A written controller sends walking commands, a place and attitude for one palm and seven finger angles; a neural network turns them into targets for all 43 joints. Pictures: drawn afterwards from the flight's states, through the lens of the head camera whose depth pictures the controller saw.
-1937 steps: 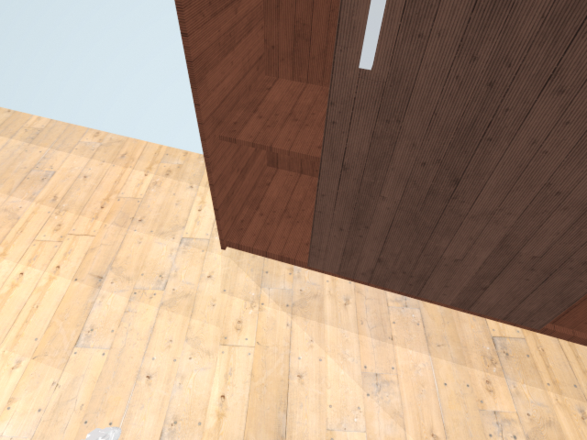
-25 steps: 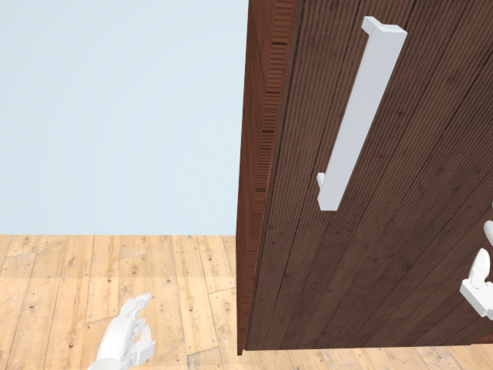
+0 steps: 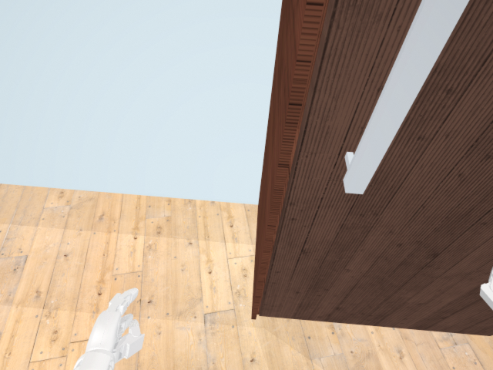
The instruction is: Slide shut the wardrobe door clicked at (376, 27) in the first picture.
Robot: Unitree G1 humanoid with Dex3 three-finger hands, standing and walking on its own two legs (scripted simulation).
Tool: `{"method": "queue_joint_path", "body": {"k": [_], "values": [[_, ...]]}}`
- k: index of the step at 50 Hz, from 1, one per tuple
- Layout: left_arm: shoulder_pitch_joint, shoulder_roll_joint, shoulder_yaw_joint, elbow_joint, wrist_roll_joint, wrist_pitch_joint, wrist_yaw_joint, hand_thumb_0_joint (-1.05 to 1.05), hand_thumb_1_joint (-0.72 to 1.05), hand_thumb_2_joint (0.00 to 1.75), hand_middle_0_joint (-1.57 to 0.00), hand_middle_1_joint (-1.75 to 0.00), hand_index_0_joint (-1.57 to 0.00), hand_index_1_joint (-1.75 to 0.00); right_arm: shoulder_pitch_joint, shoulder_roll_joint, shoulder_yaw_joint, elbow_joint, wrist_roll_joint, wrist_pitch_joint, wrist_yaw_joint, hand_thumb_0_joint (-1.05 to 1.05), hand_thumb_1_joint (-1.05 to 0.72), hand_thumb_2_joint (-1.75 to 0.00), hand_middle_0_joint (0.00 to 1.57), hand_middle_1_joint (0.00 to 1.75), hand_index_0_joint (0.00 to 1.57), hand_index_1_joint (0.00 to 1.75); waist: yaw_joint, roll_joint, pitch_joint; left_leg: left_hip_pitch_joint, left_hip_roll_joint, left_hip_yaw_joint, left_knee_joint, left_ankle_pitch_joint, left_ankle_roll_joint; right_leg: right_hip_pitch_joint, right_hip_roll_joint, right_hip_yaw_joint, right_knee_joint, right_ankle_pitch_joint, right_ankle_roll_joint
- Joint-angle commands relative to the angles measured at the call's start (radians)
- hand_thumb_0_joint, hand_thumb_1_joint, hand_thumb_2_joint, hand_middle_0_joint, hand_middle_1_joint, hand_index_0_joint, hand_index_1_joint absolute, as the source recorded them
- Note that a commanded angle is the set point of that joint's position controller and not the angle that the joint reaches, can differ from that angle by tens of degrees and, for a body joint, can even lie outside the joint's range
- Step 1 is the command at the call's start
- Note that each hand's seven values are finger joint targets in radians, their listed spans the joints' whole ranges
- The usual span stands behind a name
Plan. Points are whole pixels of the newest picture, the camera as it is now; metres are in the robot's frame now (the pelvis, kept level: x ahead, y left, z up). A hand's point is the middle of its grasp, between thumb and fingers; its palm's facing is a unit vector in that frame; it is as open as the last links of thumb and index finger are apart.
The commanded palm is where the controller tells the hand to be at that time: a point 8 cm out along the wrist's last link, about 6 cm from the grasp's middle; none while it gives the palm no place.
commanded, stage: step back with the hand held close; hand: right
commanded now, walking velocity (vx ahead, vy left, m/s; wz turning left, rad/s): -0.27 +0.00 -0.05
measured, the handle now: (383, 103) +0.38 -0.14 +0.27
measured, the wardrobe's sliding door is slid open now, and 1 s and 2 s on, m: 0.01 0.01 0.01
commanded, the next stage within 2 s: stop stepping back and stand still in 1.06 s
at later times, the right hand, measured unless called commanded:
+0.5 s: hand out of the picture +0.13 -0.29 +0.16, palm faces +0.47 +0.79 -0.39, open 7.4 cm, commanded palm +0.06 -0.33 +0.18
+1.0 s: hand out of the picture +0.05 -0.30 +0.17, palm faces +0.40 +0.81 -0.43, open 7.4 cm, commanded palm +0.00 -0.35 +0.18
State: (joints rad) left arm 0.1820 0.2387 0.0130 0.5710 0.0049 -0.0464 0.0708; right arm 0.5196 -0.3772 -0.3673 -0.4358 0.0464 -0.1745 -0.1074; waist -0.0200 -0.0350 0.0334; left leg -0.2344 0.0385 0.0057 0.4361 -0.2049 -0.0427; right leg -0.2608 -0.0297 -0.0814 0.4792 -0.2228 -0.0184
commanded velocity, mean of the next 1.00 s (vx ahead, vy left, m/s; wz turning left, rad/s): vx -0.34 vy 0.00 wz -0.03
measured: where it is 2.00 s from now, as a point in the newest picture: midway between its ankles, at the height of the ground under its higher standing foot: outside the picture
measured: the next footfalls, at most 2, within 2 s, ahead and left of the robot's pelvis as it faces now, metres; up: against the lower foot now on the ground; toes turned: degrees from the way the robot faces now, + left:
left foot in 0.68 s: -0.10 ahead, +0.10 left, +0.00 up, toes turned -3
left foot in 1.34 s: -0.28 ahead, +0.04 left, +0.00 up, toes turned +4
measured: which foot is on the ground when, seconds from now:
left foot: down 0.00-0.48, up 0.50-0.66, down 0.68-1.00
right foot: down 0.00-1.00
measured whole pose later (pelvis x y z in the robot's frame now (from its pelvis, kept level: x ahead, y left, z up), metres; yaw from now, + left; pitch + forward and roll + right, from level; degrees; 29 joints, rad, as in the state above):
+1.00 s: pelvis -0.14 -0.05 -0.02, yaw +0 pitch +0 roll +4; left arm 0.21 0.21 0.01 0.61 0.02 -0.09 0.07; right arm 0.57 -0.45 -0.42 -0.57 0.04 -0.29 -0.14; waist -0.01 0.00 -0.02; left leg -0.26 -0.06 -0.03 0.54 -0.30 -0.03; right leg -0.47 0.02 0.01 0.64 -0.20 0.01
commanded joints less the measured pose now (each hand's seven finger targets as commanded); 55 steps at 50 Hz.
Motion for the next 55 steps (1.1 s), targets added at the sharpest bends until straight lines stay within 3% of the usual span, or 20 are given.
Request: {"method": "queue_joint_path", "body": {"k": [1,12,17,20,22,24,25,27,30,32,34,37,41,44,47,49,50,52,53,55], "values": [[-0.09,0.097,0.039,-0.184,-0.001,-0.036,0.019,0.0,0.9,0.9,-0.2,-0.3,-0.2,-0.3,0.002,-0.219,-0.193,-0.254,0.008,-0.076,-0.04,0.0,-0.9,-0.9,0.2,0.3,0.2,0.3,-0.016,-0.013,-0.206,0.084,0.019,-0.016,0.028,0.309,0.026,0.033,-0.064,0.077,-0.051,0.288,-0.017],[-0.062,0.112,0.037,-0.177,-0.004,-0.084,0.017,0.0,0.9,0.9,-0.2,-0.3,-0.2,-0.3,-0.04,-0.179,-0.175,-0.253,-0.013,-0.109,-0.048,0.0,-0.9,-0.9,0.2,0.3,0.2,0.3,-0.001,-0.046,-0.106,0.084,0.002,-0.049,0.084,-0.006,0.033,-0.281,-0.09,0.143,-0.117,-0.291,-0.053],[-0.036,0.102,0.035,-0.145,0.002,-0.103,0.015,0.0,0.9,0.9,-0.2,-0.3,-0.2,-0.3,-0.096,-0.185,-0.158,-0.261,-0.02,-0.127,-0.059,0.0,-0.9,-0.9,0.2,0.3,0.2,0.3,0.015,0.076,-0.071,-0.193,0.078,-0.137,-0.105,-0.292,0.077,-0.125,-0.016,0.1,0.073,-0.285,-0.016],[-0.024,0.095,0.03,-0.116,0.007,-0.107,0.016,0.0,0.9,0.9,-0.2,-0.3,-0.2,-0.3,-0.11,-0.199,-0.159,-0.272,-0.015,-0.133,-0.073,0.0,-0.9,-0.9,0.2,0.3,0.2,0.3,0.025,0.092,-0.096,-0.299,0.107,-0.114,-0.108,-0.281,0.093,-0.007,0.002,0.099,0.133,-0.195,0.001],[-0.037,0.109,0.031,-0.126,0.004,-0.114,0.019,0.0,0.9,0.9,-0.2,-0.3,-0.2,-0.3,-0.129,-0.204,-0.167,-0.307,-0.017,-0.142,-0.075,0.0,-0.9,-0.9,0.2,0.3,0.2,0.3,0.024,-0.029,-0.089,-0.239,0.044,-0.059,-0.013,-0.278,0.062,-0.08,-0.049,0.182,-0.011,-0.276,-0.015],[-0.058,0.131,0.036,-0.145,0.005,-0.126,0.027,0.0,0.9,0.9,-0.2,-0.3,-0.2,-0.3,-0.105,-0.195,-0.195,-0.306,-0.029,-0.147,-0.071,0.0,-0.9,-0.9,0.2,0.3,0.2,0.3,0.013,-0.231,-0.109,0.046,-0.096,0.018,0.339,-0.189,0.017,-0.359,-0.219,0.411,-0.338,-0.573,-0.085],[-0.059,0.126,0.046,-0.149,0.008,-0.126,0.024,0.0,0.9,0.9,-0.2,-0.3,-0.2,-0.3,-0.112,-0.2,-0.205,-0.303,-0.039,-0.149,-0.066,0.0,-0.9,-0.9,0.2,0.3,0.2,0.3,0.003,-0.253,-0.118,0.095,-0.113,0.01,0.47,-0.142,0.017,-0.406,-0.265,0.447,-0.36,-0.564,-0.114],[-0.057,0.112,0.053,-0.142,0.016,-0.132,0.008,0.0,0.9,0.9,-0.2,-0.3,-0.2,-0.3,-0.078,-0.2,-0.211,-0.302,-0.04,-0.158,-0.06,0.0,-0.9,-0.9,0.2,0.3,0.2,0.3,-0.001,-0.152,-0.121,0.028,-0.101,-0.016,0.449,-0.174,0.03,-0.309,-0.242,0.38,-0.261,-0.332,-0.124],[-0.046,0.102,0.044,-0.121,0.02,-0.142,-0.005,0.0,0.9,0.9,-0.2,-0.3,-0.2,-0.3,0.009,-0.18,-0.188,-0.292,-0.02,-0.169,-0.049,0.0,-0.9,-0.9,0.2,0.3,0.2,0.3,-0.003,-0.17,-0.132,0.021,-0.098,0.003,0.202,-0.201,0.048,-0.2,-0.203,0.331,-0.218,-0.215,-0.101],[-0.054,0.103,0.035,-0.103,0.025,-0.138,-0.008,0.0,0.9,0.9,-0.2,-0.3,-0.2,-0.3,-0.003,-0.186,-0.173,-0.303,-0.011,-0.171,-0.041,0.0,-0.9,-0.9,0.2,0.3,0.2,0.3,-0.002,-0.158,-0.144,0.038,-0.07,-0.023,-0.032,-0.072,0.07,-0.127,-0.161,0.297,-0.148,-0.075,-0.063],[-0.067,0.09,0.027,-0.092,0.029,-0.123,-0.003,0.0,0.9,0.9,-0.2,-0.3,-0.2,-0.3,-0.047,-0.217,-0.173,-0.293,-0.004,-0.176,-0.04,0.0,-0.9,-0.9,0.2,0.3,0.2,0.3,0.009,-0.033,-0.16,-0.061,0.043,-0.152,-0.084,0.163,0.101,-0.013,-0.082,0.173,-0.007,0.1,-0.002],[-0.044,0.095,0.05,-0.083,0.011,-0.114,0.012,0.0,0.9,0.9,-0.2,-0.3,-0.2,-0.3,-0.079,-0.223,-0.16,-0.284,0.0,-0.172,-0.043,0.0,-0.9,-0.9,0.2,0.3,0.2,0.3,0.016,0.077,-0.331,-0.112,0.011,-0.08,-0.004,0.385,0.03,0.262,-0.073,0.106,0.06,0.447,0.0],[-0.103,0.1,0.046,-0.13,0.008,-0.09,0.014,0.0,0.9,0.9,-0.2,-0.3,-0.2,-0.3,-0.005,-0.244,-0.194,-0.303,0.019,-0.154,-0.038,0.0,-0.9,-0.9,0.2,0.3,0.2,0.3,0.008,-0.036,-0.2,-0.168,-0.03,-0.073,-0.039,-0.067,0.061,0.104,-0.088,0.177,-0.055,0.009,-0.009],[-0.082,0.083,0.048,-0.122,0.008,-0.077,0.017,0.0,0.9,0.9,-0.2,-0.3,-0.2,-0.3,0.02,-0.262,-0.209,-0.309,0.024,-0.161,-0.046,0.0,-0.9,-0.9,0.2,0.3,0.2,0.3,0.02,0.055,-0.12,-0.398,0.092,-0.18,-0.203,-0.346,0.153,0.136,0.003,0.122,0.167,-0.099,0.046],[-0.061,0.07,0.039,-0.097,0.014,-0.075,0.014,0.0,0.9,0.9,-0.2,-0.3,-0.2,-0.3,-0.023,-0.248,-0.187,-0.272,0.005,-0.154,-0.062,0.0,-0.9,-0.9,0.2,0.3,0.2,0.3,0.032,0.16,-0.062,-0.439,0.199,-0.208,-0.199,-0.104,0.189,0.09,0.044,0.115,0.342,-0.048,0.042],[-0.06,0.085,0.032,-0.092,0.014,-0.085,0.024,0.0,0.9,0.9,-0.2,-0.3,-0.2,-0.3,-0.092,-0.25,-0.174,-0.259,-0.004,-0.158,-0.055,0.0,-0.9,-0.9,0.2,0.3,0.2,0.3,0.041,0.075,-0.016,-0.33,0.086,-0.107,-0.056,0.069,0.113,0.052,0.005,0.159,0.054,0.072,0.028],[-0.072,0.109,0.033,-0.103,0.015,-0.094,0.03,0.0,0.9,0.9,-0.2,-0.3,-0.2,-0.3,-0.105,-0.25,-0.174,-0.264,-0.006,-0.165,-0.05,0.0,-0.9,-0.9,0.2,0.3,0.2,0.3,0.028,-0.066,-0.028,-0.238,-0.043,-0.045,0.046,0.031,0.055,-0.004,-0.069,0.247,-0.117,0.186,-0.001],[-0.084,0.131,0.048,-0.115,0.029,-0.126,0.029,0.0,0.9,0.9,-0.2,-0.3,-0.2,-0.3,-0.107,-0.257,-0.199,-0.28,-0.006,-0.19,-0.036,0.0,-0.9,-0.9,0.2,0.3,0.2,0.3,0.004,-0.291,-0.193,0.049,-0.162,-0.045,0.428,-0.246,0.042,-0.186,-0.278,0.533,-0.402,-0.162,-0.057],[-0.096,0.126,0.044,-0.106,0.045,-0.133,0.026,0.0,0.9,0.9,-0.2,-0.3,-0.2,-0.3,-0.12,-0.251,-0.191,-0.291,-0.016,-0.189,-0.031,0.0,-0.9,-0.9,0.2,0.3,0.2,0.3,-0.001,-0.273,-0.191,0.069,-0.159,-0.102,0.56,-0.275,0.048,-0.257,-0.308,0.585,-0.435,-0.321,-0.074],[-0.06,0.109,0.053,-0.1,0.036,-0.139,0.009,0.0,0.9,0.9,-0.2,-0.3,-0.2,-0.3,-0.08,-0.214,-0.163,-0.308,-0.013,-0.18,-0.031,0.0,-0.9,-0.9,0.2,0.3,0.2,0.3,-0.014,-0.115,-0.214,-0.039,-0.144,-0.069,0.542,-0.275,0.064,-0.099,-0.246,0.444,-0.38,-0.244,-0.086]]}}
